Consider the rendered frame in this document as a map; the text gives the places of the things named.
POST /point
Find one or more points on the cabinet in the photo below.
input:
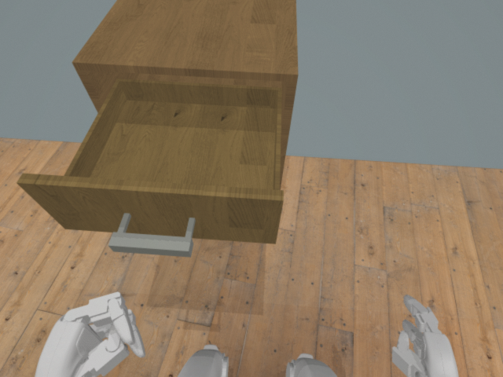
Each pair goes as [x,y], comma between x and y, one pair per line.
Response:
[225,42]

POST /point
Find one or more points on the robot thigh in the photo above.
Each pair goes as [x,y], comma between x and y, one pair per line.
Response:
[206,363]
[307,367]

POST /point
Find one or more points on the left robot thigh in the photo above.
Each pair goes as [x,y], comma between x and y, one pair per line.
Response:
[206,363]

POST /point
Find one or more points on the handle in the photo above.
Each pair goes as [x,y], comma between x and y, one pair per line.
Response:
[152,244]

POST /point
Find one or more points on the left robot hand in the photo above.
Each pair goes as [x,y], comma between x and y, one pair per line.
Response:
[72,339]

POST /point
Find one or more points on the drawer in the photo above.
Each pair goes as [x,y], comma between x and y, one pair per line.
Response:
[165,152]

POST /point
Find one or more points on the right robot thigh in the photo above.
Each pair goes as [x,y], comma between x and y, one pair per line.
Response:
[307,367]

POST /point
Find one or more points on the right robot hand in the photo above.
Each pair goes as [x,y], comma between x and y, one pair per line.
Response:
[433,355]

